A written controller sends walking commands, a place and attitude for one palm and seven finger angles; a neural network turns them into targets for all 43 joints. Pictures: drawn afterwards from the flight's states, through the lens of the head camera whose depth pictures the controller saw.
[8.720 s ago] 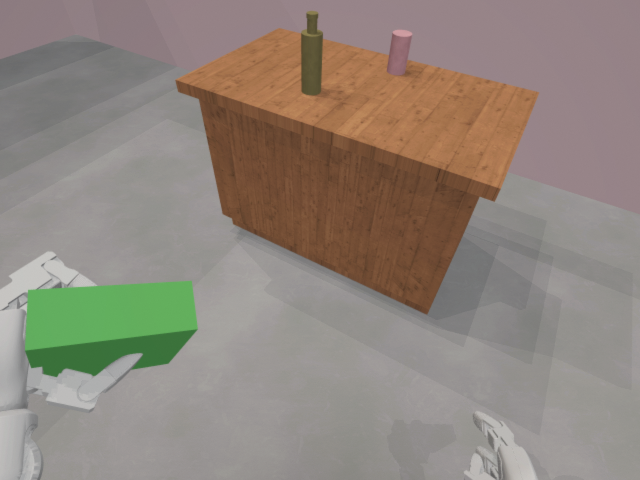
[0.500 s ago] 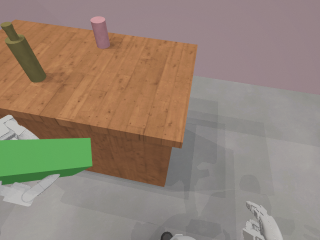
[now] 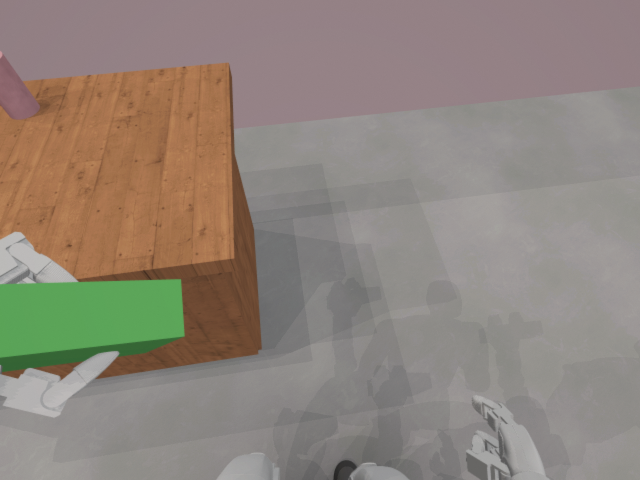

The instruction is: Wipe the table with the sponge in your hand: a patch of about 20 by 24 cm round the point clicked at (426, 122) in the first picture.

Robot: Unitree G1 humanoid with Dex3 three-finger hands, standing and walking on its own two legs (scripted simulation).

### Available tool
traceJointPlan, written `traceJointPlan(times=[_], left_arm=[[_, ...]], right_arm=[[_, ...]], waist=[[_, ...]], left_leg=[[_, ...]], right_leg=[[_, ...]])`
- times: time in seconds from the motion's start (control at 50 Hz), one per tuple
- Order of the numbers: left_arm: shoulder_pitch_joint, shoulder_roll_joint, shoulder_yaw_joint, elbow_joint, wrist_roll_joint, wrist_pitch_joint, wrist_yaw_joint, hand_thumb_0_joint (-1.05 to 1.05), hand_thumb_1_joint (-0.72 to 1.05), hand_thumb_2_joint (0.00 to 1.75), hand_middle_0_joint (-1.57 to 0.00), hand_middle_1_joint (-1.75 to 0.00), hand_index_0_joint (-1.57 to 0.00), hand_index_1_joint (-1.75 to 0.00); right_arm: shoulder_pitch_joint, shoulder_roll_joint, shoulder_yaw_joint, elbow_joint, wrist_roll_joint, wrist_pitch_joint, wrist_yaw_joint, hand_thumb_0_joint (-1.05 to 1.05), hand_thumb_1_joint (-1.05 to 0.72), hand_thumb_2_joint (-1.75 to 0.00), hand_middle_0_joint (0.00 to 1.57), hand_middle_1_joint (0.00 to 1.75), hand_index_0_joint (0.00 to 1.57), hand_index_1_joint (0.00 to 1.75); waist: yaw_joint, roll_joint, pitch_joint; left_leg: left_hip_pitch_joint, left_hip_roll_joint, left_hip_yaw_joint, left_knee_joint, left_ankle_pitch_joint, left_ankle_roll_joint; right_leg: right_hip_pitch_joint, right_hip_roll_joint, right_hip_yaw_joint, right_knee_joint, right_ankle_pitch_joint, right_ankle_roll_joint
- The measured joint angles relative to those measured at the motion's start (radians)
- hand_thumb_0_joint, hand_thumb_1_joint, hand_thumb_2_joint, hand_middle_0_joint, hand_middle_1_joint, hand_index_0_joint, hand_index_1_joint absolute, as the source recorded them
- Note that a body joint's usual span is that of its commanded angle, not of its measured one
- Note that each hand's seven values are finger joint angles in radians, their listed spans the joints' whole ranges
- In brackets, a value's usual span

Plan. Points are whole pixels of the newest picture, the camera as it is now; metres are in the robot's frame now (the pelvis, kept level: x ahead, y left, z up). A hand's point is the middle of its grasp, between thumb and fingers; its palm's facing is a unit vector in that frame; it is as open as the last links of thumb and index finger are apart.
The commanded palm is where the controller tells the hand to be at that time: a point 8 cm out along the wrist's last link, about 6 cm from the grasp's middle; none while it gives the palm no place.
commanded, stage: turn to face it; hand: left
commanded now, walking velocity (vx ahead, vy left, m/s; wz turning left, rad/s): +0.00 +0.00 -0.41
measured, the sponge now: (112, 325) +0.23 +0.19 +0.15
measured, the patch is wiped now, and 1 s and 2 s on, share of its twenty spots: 0.00 0.00 0.00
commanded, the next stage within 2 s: take the last steps up to it in 0.40 s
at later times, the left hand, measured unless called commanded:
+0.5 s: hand (172, 338) +0.21 +0.13 +0.17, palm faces +0.17 -0.85 -0.49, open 9.0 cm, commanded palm +0.16 +0.20 +0.18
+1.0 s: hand (105, 400) +0.17 +0.17 +0.17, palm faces +0.28 -0.83 -0.48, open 9.0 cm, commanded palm +0.13 +0.21 +0.18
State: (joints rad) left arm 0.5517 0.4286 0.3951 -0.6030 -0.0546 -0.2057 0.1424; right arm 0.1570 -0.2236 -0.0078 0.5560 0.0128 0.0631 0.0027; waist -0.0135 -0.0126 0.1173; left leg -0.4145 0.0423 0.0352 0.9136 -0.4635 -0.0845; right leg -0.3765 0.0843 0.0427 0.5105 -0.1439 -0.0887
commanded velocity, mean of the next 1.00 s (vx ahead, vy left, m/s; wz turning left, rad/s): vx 0.11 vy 0.08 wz -0.10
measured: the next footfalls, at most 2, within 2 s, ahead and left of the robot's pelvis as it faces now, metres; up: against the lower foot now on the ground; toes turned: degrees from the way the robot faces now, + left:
left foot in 0.14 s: +0.03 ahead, +0.15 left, +0.00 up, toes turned -1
right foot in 0.36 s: +0.03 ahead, -0.12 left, +0.00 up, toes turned -13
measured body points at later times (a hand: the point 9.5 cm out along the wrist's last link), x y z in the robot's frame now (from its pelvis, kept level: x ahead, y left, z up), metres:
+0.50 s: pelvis -0.05 -0.04 -0.01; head -0.01 -0.08 +0.44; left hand +0.20 +0.18 +0.19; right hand +0.07 -0.28 -0.12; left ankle -0.05 +0.12 -0.67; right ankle -0.01 -0.11 -0.73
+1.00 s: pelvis -0.07 -0.04 +0.00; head -0.08 -0.06 +0.45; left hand +0.14 +0.21 +0.20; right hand +0.03 -0.31 -0.10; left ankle -0.07 +0.09 -0.73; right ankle -0.07 -0.13 -0.73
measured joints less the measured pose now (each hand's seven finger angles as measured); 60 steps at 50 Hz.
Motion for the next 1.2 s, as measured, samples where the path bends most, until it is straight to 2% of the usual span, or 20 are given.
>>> traceJointPlan(times=[0.14,0.18,0.22,0.26,0.34,0.36,0.4,0.46,0.52,0.62,0.72,0.8,0.84,0.88,0.92,0.98,1.02,1.08,1.14,1.2], left_arm=[[-0.012,0.003,-0.003,0.005,0.008,0.012,0.002,-0.01,-0.42,1.06,-0.86,-1.38,-0.86,-1.38],[-0.034,0.002,-0.007,0.016,0.015,0.013,-0.004,-0.01,-0.42,1.06,-0.86,-1.38,-0.86,-1.38],[-0.041,0.000,-0.005,0.035,0.024,0.020,-0.008,-0.01,-0.42,1.06,-0.86,-1.38,-0.86,-1.38],[-0.041,-0.014,-0.013,0.055,0.028,0.028,-0.008,-0.01,-0.42,1.06,-0.86,-1.38,-0.86,-1.38],[-0.049,-0.043,-0.035,0.069,0.032,0.039,-0.001,-0.01,-0.42,1.06,-0.86,-1.38,-0.86,-1.38],[-0.057,-0.042,-0.036,0.070,0.034,0.037,-0.001,-0.01,-0.42,1.06,-0.86,-1.38,-0.86,-1.38],[-0.097,-0.049,-0.046,0.085,0.041,0.028,-0.003,-0.01,-0.42,1.06,-0.86,-1.38,-0.86,-1.38],[-0.120,-0.053,-0.052,0.088,0.027,0.022,-0.009,-0.01,-0.42,1.06,-0.86,-1.38,-0.86,-1.38],[-0.062,-0.045,-0.032,0.068,0.015,0.009,-0.009,-0.01,-0.42,1.06,-0.86,-1.38,-0.86,-1.38],[0.010,-0.013,-0.019,0.071,0.016,-0.005,-0.002,-0.01,-0.42,1.06,-0.86,-1.38,-0.86,-1.38],[0.005,-0.018,-0.033,0.105,0.029,-0.002,0.009,-0.01,-0.42,1.06,-0.86,-1.38,-0.86,-1.38],[-0.007,-0.042,-0.056,0.111,0.040,0.004,0.012,-0.01,-0.42,1.06,-0.86,-1.38,-0.86,-1.38],[-0.019,-0.051,-0.069,0.106,0.045,-0.001,0.010,-0.01,-0.42,1.06,-0.86,-1.38,-0.86,-1.38],[-0.030,-0.054,-0.074,0.111,0.052,-0.007,0.008,-0.01,-0.42,1.06,-0.86,-1.38,-0.86,-1.38],[-0.038,-0.039,-0.061,0.122,0.060,-0.013,0.004,-0.01,-0.42,1.06,-0.86,-1.38,-0.86,-1.38],[-0.043,-0.036,-0.043,0.162,0.056,-0.015,0.004,-0.01,-0.42,1.06,-0.86,-1.38,-0.86,-1.38],[-0.063,-0.047,-0.038,0.183,0.058,-0.013,0.005,-0.01,-0.42,1.06,-0.86,-1.38,-0.86,-1.38],[-0.129,-0.079,-0.061,0.214,0.057,-0.017,-0.001,-0.01,-0.42,1.06,-0.86,-1.38,-0.86,-1.38],[-0.133,-0.108,-0.080,0.210,0.049,-0.021,-0.009,-0.01,-0.42,1.06,-0.86,-1.38,-0.86,-1.38],[-0.086,-0.100,-0.082,0.171,0.050,-0.037,-0.015,-0.01,-0.42,1.06,-0.86,-1.38,-0.86,-1.38]], right_arm=[[0.026,-0.049,-0.019,-0.022,0.008,0.003,-0.011,0.01,-0.90,-0.90,0.20,0.30,0.20,0.30],[0.026,-0.042,-0.023,-0.025,0.008,-0.006,-0.022,0.01,-0.90,-0.90,0.20,0.30,0.20,0.30],[0.034,-0.022,-0.022,-0.030,0.007,-0.022,-0.031,0.01,-0.90,-0.90,0.20,0.30,0.20,0.30],[0.047,-0.003,-0.017,-0.031,0.009,-0.046,-0.031,0.01,-0.90,-0.90,0.19,0.30,0.20,0.30],[0.062,0.032,0.013,-0.025,0.014,-0.093,-0.018,0.01,-0.90,-0.90,0.20,0.30,0.20,0.30],[0.063,0.040,0.020,-0.024,0.014,-0.102,-0.014,0.01,-0.90,-0.90,0.20,0.30,0.20,0.30],[0.047,0.047,0.028,-0.011,0.014,-0.109,-0.010,0.01,-0.90,-0.90,0.20,0.30,0.20,0.30],[0.014,0.052,0.032,0.021,0.014,-0.091,-0.010,0.01,-0.90,-0.90,0.20,0.30,0.20,0.30],[-0.005,0.048,0.033,0.030,0.007,-0.065,-0.016,0.01,-0.90,-0.90,0.20,0.30,0.20,0.30],[0.018,0.015,0.016,0.036,0.002,-0.054,-0.037,0.01,-0.90,-0.90,0.20,0.30,0.20,0.30],[0.055,-0.029,-0.010,0.050,0.000,-0.050,-0.050,0.01,-0.90,-0.90,0.20,0.30,0.20,0.30],[0.082,-0.051,-0.028,0.046,-0.004,-0.058,-0.053,0.01,-0.90,-0.90,0.20,0.30,0.20,0.30],[0.089,-0.054,-0.037,0.038,-0.008,-0.068,-0.057,0.01,-0.90,-0.90,0.20,0.30,0.20,0.30],[0.096,-0.049,-0.038,0.032,-0.008,-0.084,-0.060,0.01,-0.90,-0.90,0.20,0.30,0.20,0.30],[0.102,-0.029,-0.036,0.036,-0.007,-0.104,-0.061,0.01,-0.90,-0.90,0.20,0.30,0.20,0.30],[0.107,-0.002,-0.018,0.051,-0.003,-0.123,-0.059,0.01,-0.90,-0.90,0.20,0.30,0.20,0.30],[0.102,0.012,-0.004,0.060,-0.003,-0.129,-0.058,0.01,-0.90,-0.90,0.20,0.30,0.20,0.30],[0.069,0.027,0.000,0.100,-0.002,-0.119,-0.047,0.01,-0.90,-0.90,0.20,0.30,0.20,0.30],[0.042,0.032,0.009,0.118,-0.004,-0.097,-0.036,0.01,-0.90,-0.90,0.20,0.30,0.20,0.30],[0.030,0.033,0.013,0.104,-0.008,-0.090,-0.034,0.01,-0.90,-0.90,0.20,0.30,0.20,0.30]], waist=[[0.002,-0.026,-0.063],[0.011,-0.039,-0.055],[0.023,-0.040,-0.057],[0.028,-0.019,-0.063],[0.045,0.031,-0.058],[0.047,0.039,-0.053],[0.035,0.077,-0.024],[0.020,0.062,-0.001],[-0.001,0.038,0.000],[-0.019,0.016,-0.040],[-0.014,-0.008,-0.085],[-0.009,-0.020,-0.110],[-0.006,-0.016,-0.107],[-0.006,-0.004,-0.102],[-0.004,0.002,-0.109],[0.006,0.028,-0.129],[0.019,0.050,-0.129],[0.028,0.064,-0.097],[0.032,0.048,-0.071],[0.017,0.025,-0.052]], left_leg=[[0.153,-0.015,0.004,-0.385,0.084,0.051],[0.157,-0.009,0.022,-0.394,0.193,0.056],[0.162,0.005,0.042,-0.374,0.181,0.049],[0.166,0.030,0.048,-0.360,0.161,0.039],[0.162,0.091,0.063,-0.311,0.133,0.009],[0.152,0.105,0.065,-0.284,0.121,-0.001],[0.120,0.140,0.040,-0.206,0.097,0.000],[0.028,0.072,-0.014,0.029,-0.011,0.016],[-0.019,0.021,-0.016,0.136,0.002,0.018],[0.018,-0.017,0.003,-0.020,0.025,0.040],[0.105,-0.044,0.027,-0.225,0.008,0.076],[0.206,-0.048,0.049,-0.425,0.027,0.107],[0.236,-0.042,0.041,-0.492,0.100,0.117],[0.231,-0.033,0.032,-0.475,0.202,0.117],[0.222,-0.029,0.023,-0.437,0.204,0.104],[0.203,-0.019,0.013,-0.378,0.155,0.087],[0.172,-0.008,0.009,-0.309,0.117,0.080],[0.072,-0.015,-0.005,-0.076,0.021,0.085],[-0.034,-0.021,-0.003,0.139,0.066,0.071],[-0.081,0.005,0.015,0.116,0.125,0.062]], right_leg=[[-0.041,0.034,0.046,-0.014,0.042,0.009],[-0.072,0.035,0.049,0.070,-0.060,0.040],[-0.119,0.021,0.015,0.259,-0.198,0.080],[-0.124,-0.009,-0.030,0.365,-0.260,0.105],[-0.010,-0.064,-0.098,0.218,-0.246,0.126],[0.029,-0.072,-0.110,0.151,-0.198,0.122],[0.039,-0.042,-0.142,0.131,-0.135,0.053],[0.018,-0.043,-0.129,0.132,-0.126,-0.003],[0.015,-0.041,-0.097,0.073,-0.078,-0.009],[0.029,-0.040,-0.076,-0.040,-0.001,-0.015],[0.049,-0.051,-0.081,-0.118,0.049,-0.012],[0.048,-0.059,-0.099,-0.116,0.049,-0.001],[0.031,-0.056,-0.108,-0.056,-0.023,0.021],[0.008,-0.057,-0.114,0.062,-0.162,0.063],[-0.012,-0.072,-0.121,0.198,-0.241,0.087],[0.037,-0.097,-0.148,0.182,-0.285,0.103],[0.082,-0.102,-0.165,0.090,-0.202,0.090],[0.074,-0.107,-0.186,0.115,-0.151,0.035],[0.094,-0.125,-0.178,0.072,-0.145,0.034],[0.114,-0.146,-0.171,0.006,-0.111,0.048]])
